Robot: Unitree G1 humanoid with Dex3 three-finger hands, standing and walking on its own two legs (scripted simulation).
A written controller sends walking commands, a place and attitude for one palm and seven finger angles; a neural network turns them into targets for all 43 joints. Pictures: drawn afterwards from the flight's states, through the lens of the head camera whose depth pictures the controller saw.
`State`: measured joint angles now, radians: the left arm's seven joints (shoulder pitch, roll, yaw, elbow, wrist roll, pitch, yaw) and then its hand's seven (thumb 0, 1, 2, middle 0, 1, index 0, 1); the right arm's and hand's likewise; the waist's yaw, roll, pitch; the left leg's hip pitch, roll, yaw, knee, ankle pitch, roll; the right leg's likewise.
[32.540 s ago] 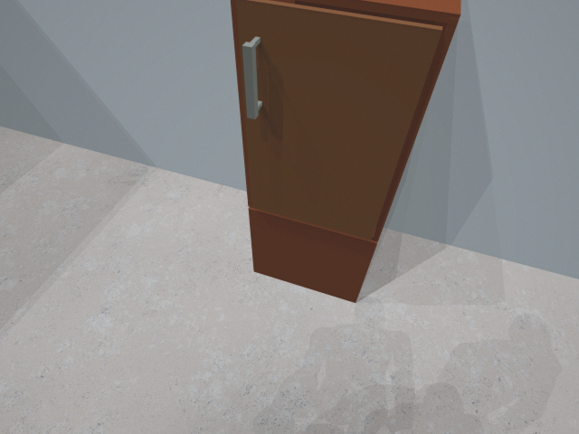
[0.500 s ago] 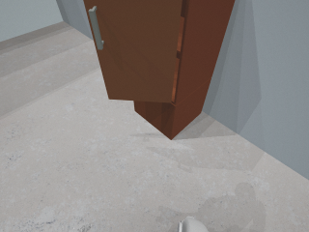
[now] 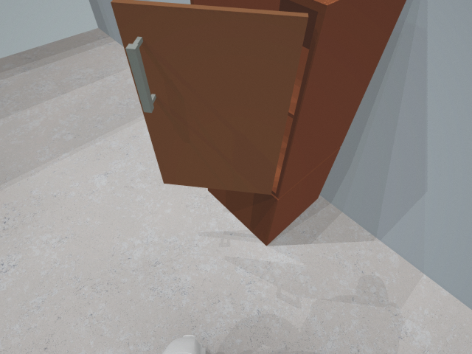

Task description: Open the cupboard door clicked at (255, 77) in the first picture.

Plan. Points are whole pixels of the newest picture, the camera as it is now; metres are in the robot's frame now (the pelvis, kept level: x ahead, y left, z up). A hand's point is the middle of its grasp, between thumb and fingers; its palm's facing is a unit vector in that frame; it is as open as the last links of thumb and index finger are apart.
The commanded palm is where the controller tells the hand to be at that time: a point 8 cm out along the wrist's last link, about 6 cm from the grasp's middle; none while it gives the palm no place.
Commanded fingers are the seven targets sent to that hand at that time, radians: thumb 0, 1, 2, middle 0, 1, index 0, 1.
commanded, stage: come to a stop and stand still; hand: left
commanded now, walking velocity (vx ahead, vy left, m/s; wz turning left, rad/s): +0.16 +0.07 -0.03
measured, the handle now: (144, 76) +0.64 +0.28 +0.10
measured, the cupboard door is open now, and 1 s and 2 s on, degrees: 41 41 41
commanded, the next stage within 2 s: look again from close up in 1.02 s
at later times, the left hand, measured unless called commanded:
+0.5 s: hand (118, 351) +0.14 +0.24 -0.18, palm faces -0.02 -0.97 -0.23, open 7.4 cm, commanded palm none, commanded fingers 0.00 0.90 0.90 -0.20 -0.30 -0.20 -0.30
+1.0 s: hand out of the picture +0.06 +0.14 -0.19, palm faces -0.01 -0.98 -0.19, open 7.2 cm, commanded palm none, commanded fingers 0.00 0.90 0.90 -0.20 -0.30 -0.20 -0.30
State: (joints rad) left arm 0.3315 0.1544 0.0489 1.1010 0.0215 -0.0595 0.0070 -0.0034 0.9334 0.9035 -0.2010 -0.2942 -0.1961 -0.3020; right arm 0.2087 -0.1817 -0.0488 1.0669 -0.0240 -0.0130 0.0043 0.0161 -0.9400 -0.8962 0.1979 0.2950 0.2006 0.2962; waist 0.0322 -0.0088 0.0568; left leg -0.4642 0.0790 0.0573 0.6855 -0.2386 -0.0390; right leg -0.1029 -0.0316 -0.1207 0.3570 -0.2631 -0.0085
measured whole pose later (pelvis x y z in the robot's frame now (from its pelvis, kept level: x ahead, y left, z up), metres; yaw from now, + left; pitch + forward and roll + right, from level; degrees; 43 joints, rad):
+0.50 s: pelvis +0.05 +0.04 +0.00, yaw -4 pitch +1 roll -3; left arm 0.15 0.25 0.09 0.97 0.03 0.07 0.02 0.00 0.91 0.90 -0.20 -0.29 -0.19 -0.30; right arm 0.14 -0.17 -0.04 1.02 -0.03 0.01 -0.05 -0.01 -0.91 -0.90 0.20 0.30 0.21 0.30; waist 0.00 -0.02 0.08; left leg -0.32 0.09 0.14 0.46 -0.17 0.04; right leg -0.45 -0.03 0.01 1.05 -0.41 0.07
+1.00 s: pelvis +0.03 -0.03 -0.01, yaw -3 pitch +0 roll +0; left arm 0.23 0.17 0.02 1.10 0.00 0.01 0.03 0.01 0.94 0.90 -0.20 -0.29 -0.20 -0.30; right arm 0.26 -0.12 -0.01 1.15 -0.02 0.02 -0.04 0.01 -0.91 -0.90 0.20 0.30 0.20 0.30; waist 0.00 -0.02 0.04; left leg -0.19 0.02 0.05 0.48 -0.29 0.00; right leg -0.16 0.00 -0.07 0.46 -0.30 -0.02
